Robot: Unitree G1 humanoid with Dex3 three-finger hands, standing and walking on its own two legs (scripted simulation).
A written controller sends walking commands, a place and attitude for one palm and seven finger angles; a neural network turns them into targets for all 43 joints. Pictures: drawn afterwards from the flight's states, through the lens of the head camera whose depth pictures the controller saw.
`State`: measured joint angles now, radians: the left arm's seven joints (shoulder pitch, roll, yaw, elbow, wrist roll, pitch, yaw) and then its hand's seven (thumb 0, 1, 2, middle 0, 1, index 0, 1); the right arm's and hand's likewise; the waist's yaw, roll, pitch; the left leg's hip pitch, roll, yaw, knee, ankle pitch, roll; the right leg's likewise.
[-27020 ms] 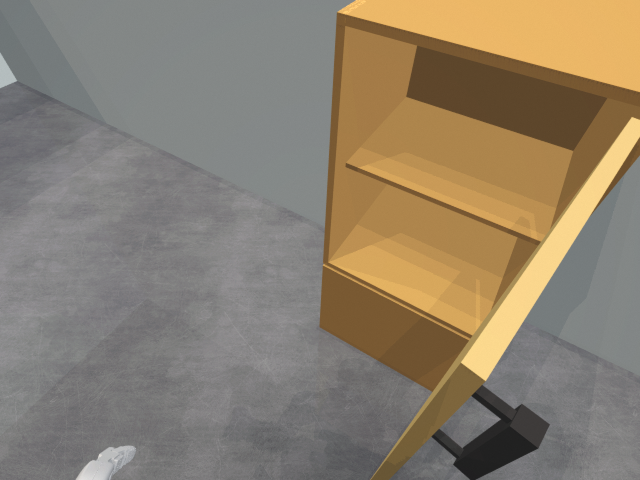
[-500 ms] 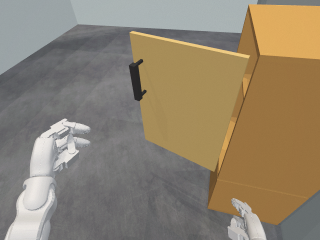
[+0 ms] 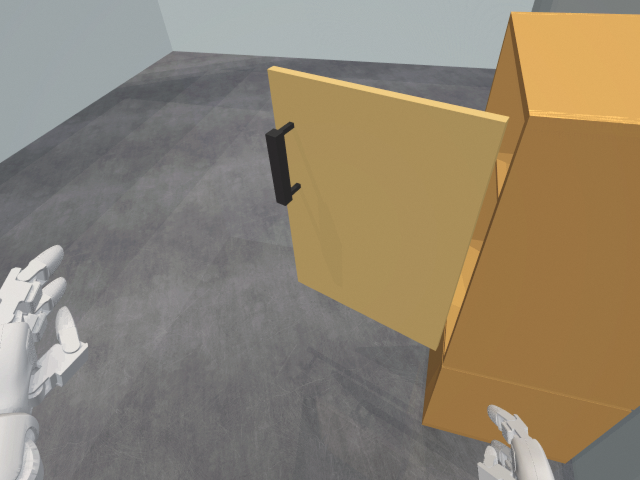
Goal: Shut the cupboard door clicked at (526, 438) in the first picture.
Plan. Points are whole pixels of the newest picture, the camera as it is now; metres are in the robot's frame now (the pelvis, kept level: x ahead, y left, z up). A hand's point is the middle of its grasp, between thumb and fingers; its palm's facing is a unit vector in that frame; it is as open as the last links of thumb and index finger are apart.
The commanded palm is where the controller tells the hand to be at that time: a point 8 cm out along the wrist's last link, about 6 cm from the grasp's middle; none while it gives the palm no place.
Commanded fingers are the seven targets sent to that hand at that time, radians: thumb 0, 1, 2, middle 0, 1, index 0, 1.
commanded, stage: draw the hand back to the body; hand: left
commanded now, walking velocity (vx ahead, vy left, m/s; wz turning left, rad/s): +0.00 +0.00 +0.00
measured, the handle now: (286, 164) +0.66 +0.16 +0.05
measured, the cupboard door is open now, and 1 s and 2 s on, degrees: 73 73 73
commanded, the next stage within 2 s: step back with the hand held close in 0.14 s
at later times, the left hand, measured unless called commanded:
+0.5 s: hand (89, 340) +0.20 +0.26 +0.15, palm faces +0.36 -0.79 -0.49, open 7.4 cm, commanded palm +0.14 +0.30 +0.17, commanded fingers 0.00 0.90 0.90 -0.20 -0.30 -0.20 -0.30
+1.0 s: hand out of the picture +0.11 +0.30 +0.15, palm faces +0.45 -0.76 -0.47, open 7.4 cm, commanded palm +0.04 +0.33 +0.17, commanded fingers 0.00 0.90 0.90 -0.20 -0.30 -0.20 -0.30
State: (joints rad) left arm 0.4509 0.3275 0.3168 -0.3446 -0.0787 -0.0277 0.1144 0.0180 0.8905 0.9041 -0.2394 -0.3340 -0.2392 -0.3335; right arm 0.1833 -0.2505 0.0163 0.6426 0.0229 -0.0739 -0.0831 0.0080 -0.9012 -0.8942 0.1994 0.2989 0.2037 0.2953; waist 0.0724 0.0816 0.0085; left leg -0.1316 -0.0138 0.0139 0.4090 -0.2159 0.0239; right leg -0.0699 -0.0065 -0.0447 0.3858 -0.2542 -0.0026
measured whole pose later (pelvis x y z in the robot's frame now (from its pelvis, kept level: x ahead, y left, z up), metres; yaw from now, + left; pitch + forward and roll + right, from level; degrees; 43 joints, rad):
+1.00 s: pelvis -0.09 +0.02 -0.02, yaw +2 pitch +0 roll -3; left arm 0.51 0.44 0.43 -0.47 -0.03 -0.21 0.14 0.02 0.88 0.90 -0.22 -0.30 -0.22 -0.30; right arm 0.23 -0.23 0.01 0.55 0.02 -0.03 -0.10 0.01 -0.90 -0.89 0.20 0.30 0.21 0.30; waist 0.00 0.02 0.01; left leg -0.46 0.00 0.01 0.65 -0.21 0.07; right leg -0.36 0.02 -0.02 0.60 -0.23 0.02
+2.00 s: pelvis -0.33 +0.04 -0.01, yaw +0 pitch +1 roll -1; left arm 0.61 0.46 0.42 -0.59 -0.04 -0.16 0.16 0.02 0.89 0.90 -0.21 -0.30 -0.21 -0.30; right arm 0.27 -0.17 0.03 0.57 0.00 -0.08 -0.06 0.00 -0.90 -0.89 0.20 0.30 0.21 0.30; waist -0.03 -0.05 -0.05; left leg -0.47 0.05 0.11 0.57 -0.33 0.01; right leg -0.19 0.06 -0.04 0.48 -0.40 -0.07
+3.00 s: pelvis -0.29 +0.08 -0.01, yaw -3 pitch +1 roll -1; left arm 0.59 0.48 0.44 -0.54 -0.05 -0.18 0.18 0.02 0.88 0.90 -0.22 -0.30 -0.22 -0.30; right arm 0.18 -0.21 0.00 0.57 0.02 -0.03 -0.08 0.01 -0.90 -0.89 0.20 0.30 0.20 0.30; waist -0.04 -0.02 -0.02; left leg -0.27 0.08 0.12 0.53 -0.28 -0.01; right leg -0.21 0.02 -0.07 0.48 -0.30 -0.03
